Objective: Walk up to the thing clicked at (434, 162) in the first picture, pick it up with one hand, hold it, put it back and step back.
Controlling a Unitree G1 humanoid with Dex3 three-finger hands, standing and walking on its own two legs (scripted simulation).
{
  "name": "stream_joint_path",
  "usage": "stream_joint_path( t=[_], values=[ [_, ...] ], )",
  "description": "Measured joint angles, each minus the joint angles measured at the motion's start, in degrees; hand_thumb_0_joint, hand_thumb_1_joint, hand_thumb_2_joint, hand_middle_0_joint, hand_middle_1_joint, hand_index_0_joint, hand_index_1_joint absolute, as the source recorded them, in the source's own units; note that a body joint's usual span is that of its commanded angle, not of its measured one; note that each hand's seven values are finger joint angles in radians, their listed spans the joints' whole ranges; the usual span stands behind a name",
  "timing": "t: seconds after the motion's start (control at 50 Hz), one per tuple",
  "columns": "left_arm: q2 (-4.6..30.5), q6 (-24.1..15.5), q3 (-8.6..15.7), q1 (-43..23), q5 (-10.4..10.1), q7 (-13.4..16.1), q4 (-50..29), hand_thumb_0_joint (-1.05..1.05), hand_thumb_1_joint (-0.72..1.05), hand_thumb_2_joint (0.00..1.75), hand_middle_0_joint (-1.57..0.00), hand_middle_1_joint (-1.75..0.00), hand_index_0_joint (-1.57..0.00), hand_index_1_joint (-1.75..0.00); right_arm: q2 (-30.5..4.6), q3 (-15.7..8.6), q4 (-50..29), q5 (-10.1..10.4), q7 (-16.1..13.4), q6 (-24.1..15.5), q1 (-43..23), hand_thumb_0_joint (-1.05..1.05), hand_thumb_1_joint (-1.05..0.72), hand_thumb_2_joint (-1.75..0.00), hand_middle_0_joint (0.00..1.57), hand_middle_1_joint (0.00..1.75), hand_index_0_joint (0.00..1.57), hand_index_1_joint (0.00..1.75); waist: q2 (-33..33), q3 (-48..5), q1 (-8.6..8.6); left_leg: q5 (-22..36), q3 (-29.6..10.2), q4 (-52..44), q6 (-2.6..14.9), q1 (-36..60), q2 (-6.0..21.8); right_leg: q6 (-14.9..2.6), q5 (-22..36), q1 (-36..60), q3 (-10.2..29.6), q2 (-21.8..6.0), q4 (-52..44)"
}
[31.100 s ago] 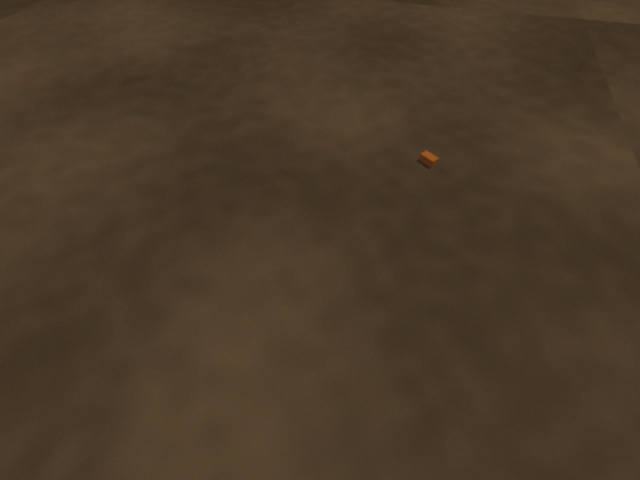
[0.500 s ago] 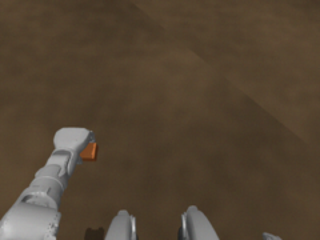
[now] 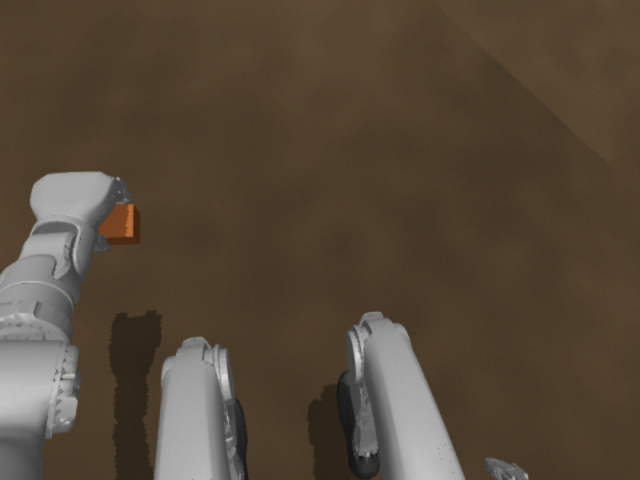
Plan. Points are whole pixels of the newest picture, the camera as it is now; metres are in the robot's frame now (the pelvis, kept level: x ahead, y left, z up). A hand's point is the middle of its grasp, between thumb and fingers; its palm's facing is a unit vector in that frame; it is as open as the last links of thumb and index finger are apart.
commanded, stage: crouch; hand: left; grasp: from above
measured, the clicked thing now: (103, 225) +0.48 +0.25 -0.18
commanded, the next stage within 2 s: lower in 1.08 s
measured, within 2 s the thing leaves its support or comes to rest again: neither
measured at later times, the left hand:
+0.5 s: hand (114, 231) +0.49 +0.26 -0.25, palm faces -0.47 -0.01 -0.88, open 7.5 cm
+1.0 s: hand (122, 230) +0.51 +0.26 -0.30, palm faces -0.46 -0.01 -0.89, open 7.5 cm
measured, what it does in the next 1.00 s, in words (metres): lowers itself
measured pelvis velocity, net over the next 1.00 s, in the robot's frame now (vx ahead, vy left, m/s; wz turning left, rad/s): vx -0.02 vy -0.01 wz -0.08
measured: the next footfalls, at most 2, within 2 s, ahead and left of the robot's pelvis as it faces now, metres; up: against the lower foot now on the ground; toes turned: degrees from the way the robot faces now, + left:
none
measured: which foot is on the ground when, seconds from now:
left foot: down 0.00-1.00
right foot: down 0.00-1.00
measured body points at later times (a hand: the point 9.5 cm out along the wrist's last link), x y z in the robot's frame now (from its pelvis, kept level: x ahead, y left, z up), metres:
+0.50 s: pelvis -0.01 -0.01 -0.09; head +0.24 +0.05 +0.27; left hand +0.51 +0.26 -0.20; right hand +0.02 -0.29 -0.20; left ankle +0.07 +0.11 -0.44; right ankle +0.08 -0.15 -0.44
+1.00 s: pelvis -0.02 -0.01 -0.14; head +0.25 +0.05 +0.22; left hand +0.53 +0.26 -0.25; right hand -0.01 -0.28 -0.23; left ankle +0.07 +0.11 -0.44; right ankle +0.08 -0.15 -0.44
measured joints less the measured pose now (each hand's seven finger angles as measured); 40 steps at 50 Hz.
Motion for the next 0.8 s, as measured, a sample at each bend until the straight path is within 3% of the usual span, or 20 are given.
stream_joint_path(
  t=[0.36,0.8],
  values=[
    [6.47,-1.15,2.43,-7.71,2.09,-0.51,4.98,-0.01,0.41,0.11,-0.90,-0.22,-0.94,-0.18,-2.10,0.83,-1.35,-2.14,3.96,-0.54,-3.21,0.00,-0.91,-0.90,0.20,0.30,0.21,0.30,-1.97,4.72,-2.36,-1.84,-2.45,13.94,-0.65,-11.98,-0.14,-0.19,-1.79,-11.32,-1.15,0.47,13.28],
    [13.98,-3.95,3.23,-12.59,4.13,-0.41,10.99,-0.01,0.43,0.08,-0.89,-0.23,-0.94,-0.18,-2.32,6.09,-1.55,-3.40,5.20,0.67,-1.37,0.00,-0.91,-0.89,0.21,0.30,0.21,0.30,-2.67,9.13,-5.81,-0.97,-4.52,23.82,-0.34,-20.25,-0.47,0.26,-0.61,-18.30,-2.15,1.07,21.63]
  ],
)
